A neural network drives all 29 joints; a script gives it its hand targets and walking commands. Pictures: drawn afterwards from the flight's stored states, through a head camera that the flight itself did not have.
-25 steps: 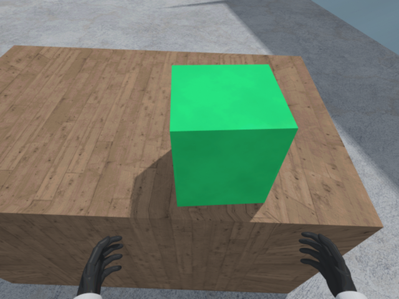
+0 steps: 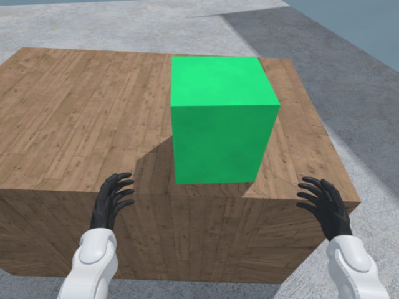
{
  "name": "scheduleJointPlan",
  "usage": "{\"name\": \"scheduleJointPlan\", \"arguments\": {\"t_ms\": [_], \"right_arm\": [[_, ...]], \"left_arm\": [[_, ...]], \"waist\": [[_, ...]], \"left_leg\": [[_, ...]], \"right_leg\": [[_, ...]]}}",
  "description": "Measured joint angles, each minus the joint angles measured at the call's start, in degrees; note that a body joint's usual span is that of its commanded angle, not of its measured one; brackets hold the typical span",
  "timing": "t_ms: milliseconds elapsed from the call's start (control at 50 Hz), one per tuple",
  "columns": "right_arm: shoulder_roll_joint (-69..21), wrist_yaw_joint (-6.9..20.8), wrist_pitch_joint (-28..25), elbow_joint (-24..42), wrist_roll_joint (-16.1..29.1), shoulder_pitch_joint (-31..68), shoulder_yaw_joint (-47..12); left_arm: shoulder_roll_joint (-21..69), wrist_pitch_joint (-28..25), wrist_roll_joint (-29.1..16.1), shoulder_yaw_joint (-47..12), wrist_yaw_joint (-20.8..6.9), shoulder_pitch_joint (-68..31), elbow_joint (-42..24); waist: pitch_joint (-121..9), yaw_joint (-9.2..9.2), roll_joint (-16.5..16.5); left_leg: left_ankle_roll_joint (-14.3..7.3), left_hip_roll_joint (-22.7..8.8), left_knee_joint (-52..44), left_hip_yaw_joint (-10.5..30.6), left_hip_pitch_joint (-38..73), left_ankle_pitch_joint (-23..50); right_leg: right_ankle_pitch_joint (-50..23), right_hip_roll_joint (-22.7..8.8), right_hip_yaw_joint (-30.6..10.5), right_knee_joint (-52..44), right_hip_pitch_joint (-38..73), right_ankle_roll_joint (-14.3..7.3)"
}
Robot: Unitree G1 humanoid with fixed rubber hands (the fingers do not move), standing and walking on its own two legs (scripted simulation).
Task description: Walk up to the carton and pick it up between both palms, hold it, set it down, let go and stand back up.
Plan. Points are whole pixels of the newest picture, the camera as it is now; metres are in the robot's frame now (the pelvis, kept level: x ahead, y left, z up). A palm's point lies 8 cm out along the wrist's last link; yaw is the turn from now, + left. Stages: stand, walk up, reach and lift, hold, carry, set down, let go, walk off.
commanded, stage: reach and lift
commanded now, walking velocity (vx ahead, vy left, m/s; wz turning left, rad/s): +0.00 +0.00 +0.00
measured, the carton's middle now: (215, 122) +0.51 +0.00 +0.08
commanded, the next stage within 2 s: none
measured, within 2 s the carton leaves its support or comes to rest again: neither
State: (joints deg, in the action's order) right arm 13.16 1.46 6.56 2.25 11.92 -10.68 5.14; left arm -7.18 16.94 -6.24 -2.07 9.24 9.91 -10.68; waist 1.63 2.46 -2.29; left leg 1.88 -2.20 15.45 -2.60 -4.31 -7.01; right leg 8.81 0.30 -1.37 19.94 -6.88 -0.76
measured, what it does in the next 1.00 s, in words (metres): stands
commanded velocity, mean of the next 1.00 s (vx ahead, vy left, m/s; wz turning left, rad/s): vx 0.00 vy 0.00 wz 0.00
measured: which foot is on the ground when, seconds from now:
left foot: down 0.00-1.00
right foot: down 0.00-1.00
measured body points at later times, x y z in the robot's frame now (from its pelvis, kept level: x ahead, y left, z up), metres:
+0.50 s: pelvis +0.03 -0.01 +0.00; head +0.04 +0.01 +0.45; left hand +0.34 +0.20 +0.11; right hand +0.38 -0.21 +0.12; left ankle +0.02 +0.14 -0.75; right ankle +0.03 -0.11 -0.75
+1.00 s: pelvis +0.01 -0.01 +0.00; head +0.03 -0.01 +0.45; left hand +0.40 +0.17 +0.17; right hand +0.39 -0.24 +0.16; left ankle +0.02 +0.14 -0.75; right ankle +0.03 -0.11 -0.75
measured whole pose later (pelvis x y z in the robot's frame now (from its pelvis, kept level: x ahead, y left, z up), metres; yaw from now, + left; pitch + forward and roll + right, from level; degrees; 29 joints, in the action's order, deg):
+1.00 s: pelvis +0.01 -0.01 +0.00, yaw -4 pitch +1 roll +1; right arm 27.8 -4.4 25.0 -14.6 29.4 31.6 -5.7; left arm -8.8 46.5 -6.3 13.8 6.5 -28.4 -4.0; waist 0.7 -0.8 0.0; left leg 2.6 -3.5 15.0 -3.9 -7.8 -7.9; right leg 7.9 2.5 -4.5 18.7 -11.4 -1.4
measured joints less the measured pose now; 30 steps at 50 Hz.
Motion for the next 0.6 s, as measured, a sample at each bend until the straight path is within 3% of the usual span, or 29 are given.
{"name": "scheduleJointPlan", "arguments": {"t_ms": [120, 220, 400, 600], "right_arm": [[1.9, 0.6, 4.9, -7.6, 0.7, 8.8, 1.0], [3.5, 0.7, 5.4, -8.8, 2.6, 15.4, 0.7], [5.4, -2.9, 8.7, -12.0, 5.4, 25.1, -4.0], [8.4, -6.8, 10.7, -10.4, 13.1, 25.6, -8.2]], "left_arm": [[2.0, 6.3, -0.8, 0.6, -0.2, -8.5, 5.0], [4.4, 10.3, -0.3, 2.8, 1.4, -14.0, 3.3], [4.3, 18.5, 0.6, 9.0, 0.2, -20.9, 2.3], [1.3, 26.4, 3.1, 12.8, -2.5, -16.9, -10.0]], "waist": [[0.9, -1.00, 0.4], [1.8, -0.31, 2.5], [0.7, 0.11, 2.4], [1.6, -3.36, -2.0]], "left_leg": [[-0.8, 1.0, 0.4, -0.1, -0.7, -1.7], [-0.5, 0.6, 0.3, -1.0, -1.8, 0.7], [0.2, -0.1, -0.2, -0.6, -1.4, -1.0], [1.6, -1.6, -0.7, 1.1, 2.4, -3.2]], "right_leg": [[-0.2, -0.6, -0.8, 0.7, -1.3, 0.3], [-0.5, 0.1, -2.4, 1.3, -3.1, 0.6], [0.3, 0.9, -2.0, -0.4, -2.2, 0.1], [1.8, 2.2, -0.3, -3.1, 3.2, -1.3]]}}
